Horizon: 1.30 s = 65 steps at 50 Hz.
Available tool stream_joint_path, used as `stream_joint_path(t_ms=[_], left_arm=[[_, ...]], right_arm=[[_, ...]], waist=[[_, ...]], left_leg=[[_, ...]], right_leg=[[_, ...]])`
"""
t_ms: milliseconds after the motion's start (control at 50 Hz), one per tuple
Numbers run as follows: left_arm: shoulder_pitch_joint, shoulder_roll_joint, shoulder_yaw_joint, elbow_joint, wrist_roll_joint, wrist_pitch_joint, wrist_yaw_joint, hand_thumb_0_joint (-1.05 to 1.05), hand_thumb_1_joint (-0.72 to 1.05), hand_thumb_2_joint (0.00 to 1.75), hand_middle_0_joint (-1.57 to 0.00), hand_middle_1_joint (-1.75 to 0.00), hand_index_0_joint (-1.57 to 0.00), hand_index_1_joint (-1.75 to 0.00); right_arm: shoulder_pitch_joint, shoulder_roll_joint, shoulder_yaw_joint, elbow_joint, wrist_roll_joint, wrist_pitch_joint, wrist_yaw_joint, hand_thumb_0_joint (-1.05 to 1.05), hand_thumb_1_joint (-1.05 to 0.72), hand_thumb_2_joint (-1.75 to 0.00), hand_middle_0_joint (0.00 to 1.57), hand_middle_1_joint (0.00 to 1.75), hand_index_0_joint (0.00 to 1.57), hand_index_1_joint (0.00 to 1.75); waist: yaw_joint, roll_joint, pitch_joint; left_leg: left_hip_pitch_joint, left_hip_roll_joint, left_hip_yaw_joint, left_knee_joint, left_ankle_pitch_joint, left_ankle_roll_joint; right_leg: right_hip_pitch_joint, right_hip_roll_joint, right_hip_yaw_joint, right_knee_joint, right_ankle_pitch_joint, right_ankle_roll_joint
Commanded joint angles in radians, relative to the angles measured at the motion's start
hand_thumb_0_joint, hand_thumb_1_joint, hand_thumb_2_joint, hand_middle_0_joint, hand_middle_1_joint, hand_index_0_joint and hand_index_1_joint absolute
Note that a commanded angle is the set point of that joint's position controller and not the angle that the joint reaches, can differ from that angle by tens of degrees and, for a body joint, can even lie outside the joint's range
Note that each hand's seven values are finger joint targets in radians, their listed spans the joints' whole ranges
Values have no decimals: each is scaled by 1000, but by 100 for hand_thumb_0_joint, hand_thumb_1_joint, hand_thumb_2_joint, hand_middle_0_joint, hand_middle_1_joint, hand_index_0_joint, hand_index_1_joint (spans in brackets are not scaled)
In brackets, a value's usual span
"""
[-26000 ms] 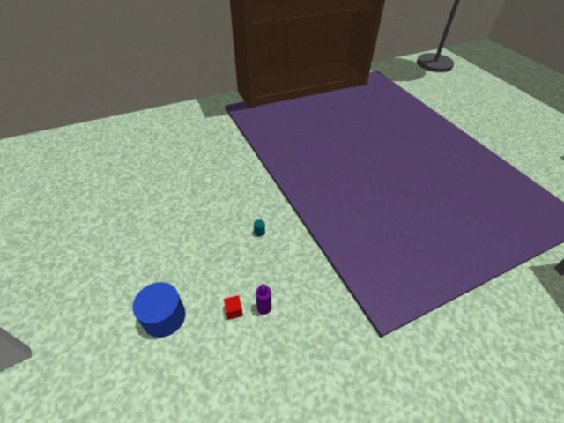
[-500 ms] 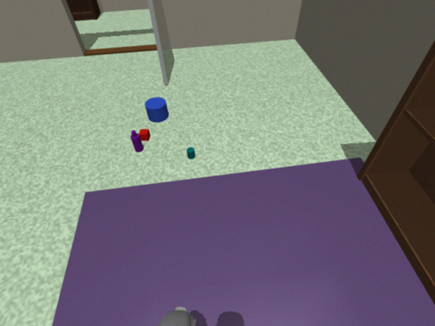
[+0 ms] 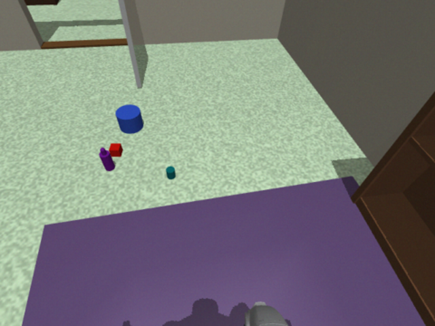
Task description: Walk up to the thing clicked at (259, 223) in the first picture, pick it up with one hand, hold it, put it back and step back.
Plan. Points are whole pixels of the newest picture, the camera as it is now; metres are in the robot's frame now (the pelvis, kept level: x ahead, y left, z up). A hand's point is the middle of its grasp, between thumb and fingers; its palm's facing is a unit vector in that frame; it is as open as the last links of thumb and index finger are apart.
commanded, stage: walk up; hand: left
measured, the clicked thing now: (170, 172) +1.05 +0.21 -0.76
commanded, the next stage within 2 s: none
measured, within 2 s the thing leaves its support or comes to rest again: neither
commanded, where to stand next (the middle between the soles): +0.64 -0.08 m, yaw +0 degrees
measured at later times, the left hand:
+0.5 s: hand (107, 286) +0.24 +0.23 -0.13, palm faces -0.01 -0.93 -0.37, open 7.4 cm
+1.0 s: hand (117, 204) +0.45 +0.25 -0.14, palm faces -0.10 -0.94 -0.34, open 7.4 cm
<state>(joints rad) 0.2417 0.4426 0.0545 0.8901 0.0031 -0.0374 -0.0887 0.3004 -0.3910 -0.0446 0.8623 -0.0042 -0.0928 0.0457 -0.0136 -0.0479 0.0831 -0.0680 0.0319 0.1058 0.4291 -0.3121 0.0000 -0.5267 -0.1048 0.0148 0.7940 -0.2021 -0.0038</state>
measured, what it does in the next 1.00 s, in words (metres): walks ahead: right foot, then left foot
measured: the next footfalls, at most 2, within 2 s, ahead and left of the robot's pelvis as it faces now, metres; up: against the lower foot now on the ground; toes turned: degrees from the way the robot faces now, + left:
right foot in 0.12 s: +0.22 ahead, -0.15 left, +0.00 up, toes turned -5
left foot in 0.60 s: +0.40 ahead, +0.09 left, +0.00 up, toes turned +6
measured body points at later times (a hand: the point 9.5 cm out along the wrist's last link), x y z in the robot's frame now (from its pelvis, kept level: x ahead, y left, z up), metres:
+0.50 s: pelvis +0.21 -0.05 +0.00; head +0.22 -0.05 +0.45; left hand +0.24 +0.28 -0.11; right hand +0.30 -0.37 -0.11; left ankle +0.33 +0.10 -0.70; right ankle +0.18 -0.15 -0.74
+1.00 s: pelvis +0.38 -0.02 +0.00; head +0.40 -0.01 +0.45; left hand +0.45 +0.30 -0.12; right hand +0.41 -0.35 -0.10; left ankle +0.36 +0.09 -0.74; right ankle +0.51 -0.19 -0.70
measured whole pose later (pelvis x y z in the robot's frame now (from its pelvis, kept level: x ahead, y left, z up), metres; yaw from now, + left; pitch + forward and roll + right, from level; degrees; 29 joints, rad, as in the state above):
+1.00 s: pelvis +0.38 -0.02 +0.00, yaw -2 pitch -3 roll +1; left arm 0.30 0.44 0.05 0.90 0.01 -0.02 -0.08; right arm 0.35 -0.40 -0.05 0.85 -0.01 -0.08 0.05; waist -0.03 -0.05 0.08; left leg -0.08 0.02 0.13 0.41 -0.28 0.02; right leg -0.50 -0.10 0.02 0.73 -0.16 0.00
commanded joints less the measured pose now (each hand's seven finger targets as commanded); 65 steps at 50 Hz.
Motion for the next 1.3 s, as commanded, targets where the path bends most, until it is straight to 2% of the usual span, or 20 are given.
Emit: stream_joint_path(t_ms=[0, 100, 120, 140, 160, 260, 460, 560, 580, 620, 640, 720, 760, 980, 1060, 1080, 1120, 1140, 1220, 1280], left_arm=[[-63, 135, 48, -88, 7, -31, -2, 0, 90, 90, -20, -30, -20, -30], [200, 242, 104, -10, 14, -51, 28, 0, 90, 90, -20, -30, -20, -30], [248, 319, 125, -22, 17, -55, 42, 0, 90, 90, -20, -30, -20, -30], [214, 349, 123, -36, 3, -54, 44, 0, 90, 90, -20, -30, -20, -30], [170, 336, 117, -50, -9, -51, 49, 0, 90, 90, -20, -30, -20, -30], [70, 213, 73, -77, -14, -64, 63, 0, 90, 90, -20, -30, -20, -30], [104, 237, 77, -124, 9, -72, 52, 0, 90, 90, -20, -30, -20, -30], [74, 235, 64, -133, 12, -63, 50, 0, 90, 90, -20, -30, -20, -30], [99, 195, 49, -135, 9, -59, 53, 0, 90, 90, -20, -30, -20, -30], [185, 117, 27, -123, -9, -46, 60, 0, 90, 90, -20, -30, -20, -30], [155, 219, 48, -101, 4, -34, 74, 0, 90, 90, -20, -30, -20, -30], [172, 190, 43, -60, -12, -28, 57, 0, 90, 90, -20, -30, -20, -30], [187, 173, 45, -48, -10, -19, 50, 0, 90, 90, -20, -30, -20, -30], [-31, 136, 48, -94, 7, -30, 16, 0, 90, 90, -20, -30, -20, -30], [80, 153, 60, -45, 12, -50, 34, 0, 90, 90, -20, -30, -20, -30], [153, 197, 80, -22, 15, -60, 45, 0, 90, 90, -20, -30, -20, -30], [210, 316, 106, -49, 16, -71, 67, 0, 90, 90, -20, -30, -20, -30], [186, 329, 106, -44, 3, -62, 65, 0, 90, 90, -20, -30, -20, -30], [88, 214, 72, -79, -17, -60, 77, 0, 90, 90, -20, -30, -20, -30], [82, 201, 65, -99, -8, -68, 75, 0, 90, 90, -20, -30, -20, -30]], right_arm=[[-17, -297, -94, -85, 2, -18, -17, 0, -90, -90, 20, 30, 20, 30], [36, -212, -62, -107, 0, -3, -24, 0, -90, -90, 20, 30, 20, 30], [93, -143, -35, -117, 3, 0, -21, 0, -90, -90, 20, 30, 20, 30], [83, -238, -57, -101, 10, 10, -27, 0, -90, -90, 20, 30, 20, 30], [34, -281, -65, -86, 2, 14, -34, 0, -90, -90, 20, 30, 20, 30], [71, -210, -56, -34, 13, 30, -14, 0, -90, -90, 20, 30, 20, 30], [-114, -189, -68, -83, -18, 27, 24, 0, -90, -90, 20, 30, 20, 30], [-22, -218, -86, -49, -18, 6, 18, 0, -90, -90, 20, 30, 20, 30], [89, -254, -99, -20, -27, -3, 7, 0, -90, -90, 20, 30, 20, 30], [152, -365, -125, -46, -35, -11, -16, 0, -90, -90, 20, 30, 20, 30], [127, -370, -129, -51, -2, -7, -14, 0, -90, -90, 20, 30, 20, 30], [27, -263, -81, -74, 12, -15, -25, 0, -90, -90, 20, 30, 20, 30], [16, -260, -81, -81, 11, -22, -23, 0, -90, -90, 20, 30, 20, 30], [31, -284, -91, -97, -4, -3, -12, 0, -90, -90, 20, 30, 20, 30], [19, -260, -81, -121, 0, 12, -18, 0, -90, -90, 20, 30, 20, 30], [54, -212, -61, -121, -2, 12, -17, 0, -90, -90, 20, 30, 20, 30], [129, -145, -30, -125, 6, 20, -14, 0, -90, -90, 20, 30, 20, 30], [90, -251, -59, -100, -1, 33, -27, 0, -90, -90, 20, 30, 20, 30], [118, -216, -50, -37, 19, 41, -19, 0, -90, -90, 20, 30, 20, 30], [119, -203, -56, -29, 4, 56, -9, 0, -90, -90, 20, 30, 20, 30]], waist=[[-15, 193, -16], [126, -117, -216], [127, -307, -238], [120, -229, -218], [117, -161, -169], [24, -101, -53], [70, -58, 9], [-9, 26, -42], [-61, 135, -118], [-60, 331, -157], [-66, 228, -120], [-1, 159, -8], [14, 182, -31], [-29, 190, 33], [41, 97, -49], [71, -26, -121], [83, -263, -173], [96, -184, -120], [24, -111, -61], [19, -114, -46]], left_leg=[[-70, 207, -94, -114, 354, 183], [-269, 91, -8, 461, 269, 109], [-458, -26, -18, 665, -160, 66], [-566, -42, -61, 769, -221, 45], [-574, 10, -112, 819, -200, 38], [-418, 46, -158, 682, -8, 37], [-394, 66, -78, 228, 146, -1], [-87, 9, -32, 124, 114, 39], [64, 13, -76, 54, 41, 72], [233, 379, -730, -172, -191, 205], [158, 423, -763, -172, -209, 268], [-58, 250, -312, -176, 209, 127], [-85, 230, -239, -173, 251, 160], [-95, 205, -134, -170, 112, 193], [-155, 208, -123, 50, 217, 160], [-203, 147, -73, 249, 231, 134], [-510, -63, -45, 626, -208, 46], [-516, -17, -111, 703, -228, 45], [-461, 30, -188, 631, -58, 31], [-432, 10, -166, 605, 29, 13]], right_leg=[[116, 18, -69, -175, 106, -17], [629, 31, -16, -308, -68, -69], [724, -211, 381, -413, -201, -131], [736, -327, 643, -521, -219, -238], [660, -339, 646, -517, -158, -286], [360, -131, 148, -483, 244, -170], [330, -148, 79, -536, -41, -197], [207, -125, 39, -349, -8, -163], [180, -59, -21, -115, 125, -134], [-156, 162, -49, 301, -301, -42], [-145, 86, 44, 371, -329, -56], [-32, 36, 102, 278, -132, -37], [6, 38, 67, 274, -84, -17], [69, 14, -47, -179, 61, -4], [340, 56, -61, -285, 40, -33], [500, 54, -26, -328, -14, -48], [657, -292, 570, -542, -245, -155], [572, -325, 629, -545, -240, -227], [450, -151, 218, -505, 126, -129], [383, -118, 124, -523, 181, -147]])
